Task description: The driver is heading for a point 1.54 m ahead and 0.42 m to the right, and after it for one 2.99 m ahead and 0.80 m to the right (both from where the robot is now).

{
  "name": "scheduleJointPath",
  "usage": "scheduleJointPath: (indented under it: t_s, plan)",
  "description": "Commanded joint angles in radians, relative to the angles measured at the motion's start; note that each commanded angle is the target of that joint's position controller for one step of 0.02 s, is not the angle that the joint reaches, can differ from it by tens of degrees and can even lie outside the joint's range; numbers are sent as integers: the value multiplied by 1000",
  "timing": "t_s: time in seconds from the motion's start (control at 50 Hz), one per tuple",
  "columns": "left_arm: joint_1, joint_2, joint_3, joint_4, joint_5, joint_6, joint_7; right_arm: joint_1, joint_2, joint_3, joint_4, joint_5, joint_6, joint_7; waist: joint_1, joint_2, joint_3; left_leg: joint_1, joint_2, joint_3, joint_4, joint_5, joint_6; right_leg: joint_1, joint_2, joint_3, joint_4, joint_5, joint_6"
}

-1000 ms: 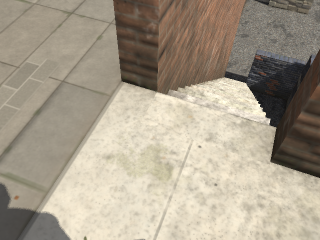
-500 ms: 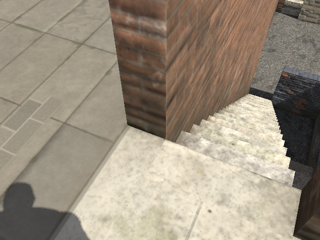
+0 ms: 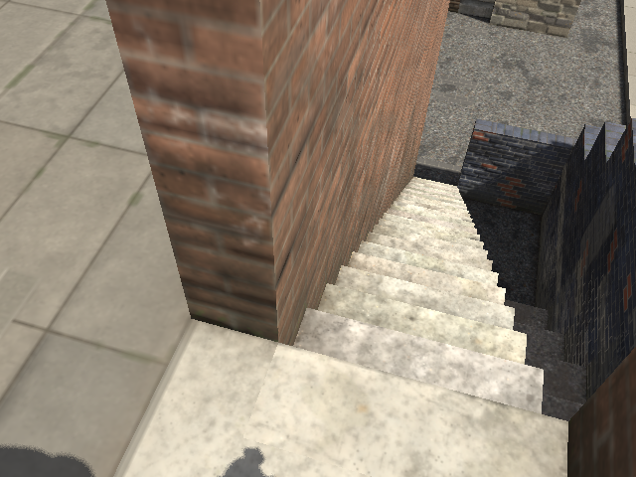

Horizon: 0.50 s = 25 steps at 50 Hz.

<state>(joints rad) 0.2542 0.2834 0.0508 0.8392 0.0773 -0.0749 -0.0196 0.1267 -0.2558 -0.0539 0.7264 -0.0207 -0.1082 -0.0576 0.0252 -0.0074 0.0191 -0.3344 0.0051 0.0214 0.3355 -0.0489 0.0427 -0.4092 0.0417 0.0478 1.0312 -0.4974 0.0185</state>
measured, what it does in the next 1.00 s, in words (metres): steps on the spot, turning right: right foot, then left foot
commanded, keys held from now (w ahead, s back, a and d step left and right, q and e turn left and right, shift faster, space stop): e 0.48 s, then no key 0.52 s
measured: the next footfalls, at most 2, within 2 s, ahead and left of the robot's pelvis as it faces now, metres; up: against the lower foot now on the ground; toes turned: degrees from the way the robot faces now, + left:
right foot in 0.32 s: +0.05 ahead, -0.15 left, +0.00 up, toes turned -16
left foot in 0.80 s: +0.13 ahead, +0.10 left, +0.00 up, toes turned -18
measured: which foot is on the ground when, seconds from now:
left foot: down 0.00-0.34, up 0.36-0.78, down 0.80-1.00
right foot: up 0.00-0.30, down 0.32-1.00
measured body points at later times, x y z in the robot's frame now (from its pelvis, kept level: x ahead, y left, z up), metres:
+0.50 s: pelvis +0.03 -0.06 +0.01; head +0.05 -0.08 +0.46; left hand +0.25 +0.17 -0.08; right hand +0.08 -0.38 -0.09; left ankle +0.07 +0.09 -0.67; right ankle +0.02 -0.14 -0.74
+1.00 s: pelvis +0.04 -0.04 -0.02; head +0.06 -0.06 +0.43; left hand +0.30 +0.11 -0.10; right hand +0.06 -0.32 -0.14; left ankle +0.09 +0.11 -0.74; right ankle +0.01 -0.14 -0.74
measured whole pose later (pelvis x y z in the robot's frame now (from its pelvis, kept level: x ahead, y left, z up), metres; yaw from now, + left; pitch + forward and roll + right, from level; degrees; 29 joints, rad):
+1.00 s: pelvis +0.04 -0.04 -0.02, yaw -24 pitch +3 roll +0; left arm 0.17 0.27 0.03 0.63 -0.02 -0.08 -0.10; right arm 0.16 -0.26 0.00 0.81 0.00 -0.08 0.06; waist -0.03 0.02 0.01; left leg -0.31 0.11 0.06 0.58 -0.32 -0.07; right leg -0.37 0.09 0.12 0.60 -0.28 -0.03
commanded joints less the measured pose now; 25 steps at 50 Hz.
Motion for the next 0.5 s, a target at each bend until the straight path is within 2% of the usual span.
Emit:
scheduleJointPath:
  t_s: [0.02,0.06,0.08,0.12,0.16,0.18,0.22,0.26,0.28,0.3,0.32,0.34,0.36,0.38,0.4,0.42,0.44,0.46,0.48,0.5]
  plan:
    - [91,30,4,-28,20,10,-6,-55,-87,-25,-99,2,-17,-24,25,117,-86,112,223,-149,-203,15,177,-57,-83,-40,81,88,18]
    - [73,14,-3,-36,-19,20,-50,-38,-123,-49,-106,-11,-23,-34,-7,83,-110,141,205,-71,-194,53,175,-42,-81,-80,-6,97,33]
    - [58,22,-3,-45,-23,22,-61,-11,-150,-63,-99,-13,-25,-35,-22,84,-111,156,223,-62,-189,71,188,-43,-93,-84,-42,95,41]
    - [22,36,-1,-66,-15,22,-60,44,-165,-78,-79,-12,-29,-34,-42,89,-94,210,285,-82,-182,88,220,-80,-130,-68,-119,104,38]
    - [2,41,-4,-77,-8,27,-49,57,-155,-83,-73,-14,-35,-30,-46,89,-89,252,335,-94,-180,95,234,-90,-160,-50,-185,110,14]
    - [-16,41,-6,-82,-7,32,-48,39,-152,-84,-79,-21,-39,-30,-45,99,-86,260,340,-78,-177,98,229,-80,-163,-57,-213,120,1]
    - [-10,61,4,-91,-15,29,-59,3,-159,-87,-99,-38,-37,-23,-41,110,-108,251,350,-54,-171,49,215,-16,-157,-68,-266,160,-28]
    - [-20,72,17,-103,-30,22,-75,-23,-167,-90,-104,-40,-32,-28,-29,107,-98,232,342,-23,-142,-44,184,38,-131,-87,-356,215,-59]
    - [-28,80,28,-112,-40,11,-79,-36,-168,-88,-96,-34,-29,-30,-25,91,-97,216,334,-5,-110,-86,159,79,-102,-109,-432,266,-78]
    - [-24,83,37,-122,-54,0,-85,-41,-172,-86,-80,-36,-25,-30,-16,95,-92,190,332,14,-71,-129,132,139,-77,-119,-532,359,-103]
    - [-13,90,50,-130,-63,-12,-88,-12,-158,-77,-49,-38,-19,-26,-16,79,-101,158,322,29,-23,-159,97,222,-50,-116,-610,464,-136]
    - [10,113,67,-139,-65,-24,-76,64,-118,-65,-18,-29,-13,-19,-23,7,-130,128,276,76,73,-217,45,308,-81,-64,-669,652,-194]
    - [26,250,95,-173,-70,-38,-49,123,-13,-33,-79,-32,-13,-28,-65,-248,-245,-14,82,231,379,-530,-97,486,-392,321,-709,1125,-476]
    - [32,286,113,-197,-24,-69,-40,101,-64,-34,-67,-24,-28,-28,-25,-106,-143,-200,3,45,486,-649,-134,472,-456,439,-727,1051,-533]
    - [20,281,125,-169,-3,-86,-29,25,-105,-46,-64,-16,-18,-24,-6,-83,-72,-259,35,-35,544,-557,-140,419,-380,342,-751,846,-425]
    - [-12,242,121,-172,-31,-82,-28,18,-157,-68,-54,-15,-8,-30,-22,-106,-69,-277,43,-31,619,-509,-149,415,-338,284,-748,782,-375]
    - [-54,191,98,-187,-59,-70,-27,48,-175,-80,-28,-34,-5,-31,-47,-124,-51,-264,48,-42,656,-465,-145,357,-336,268,-756,791,-356]
    - [-62,172,93,-190,-70,-54,-28,48,-154,-76,-25,-43,-2,-27,-63,-126,-49,-207,54,-52,686,-422,-137,287,-312,236,-772,763,-329]
    - [-70,176,90,-204,-62,-40,-32,67,-136,-73,-17,-41,-1,-24,-83,-117,-57,-163,43,-50,703,-364,-135,243,-296,224,-782,736,-321]
    - [-71,181,92,-212,-54,-39,-34,106,-134,-73,10,-25,3,-17,-89,-113,-61,-153,33,-46,709,-299,-135,229,-289,210,-789,733,-326]
Over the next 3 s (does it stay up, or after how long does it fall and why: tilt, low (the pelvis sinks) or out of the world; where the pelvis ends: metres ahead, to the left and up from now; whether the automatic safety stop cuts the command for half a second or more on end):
stays up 0.45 -0.14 -0.01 its command is cut before an obstacle after 2.0 s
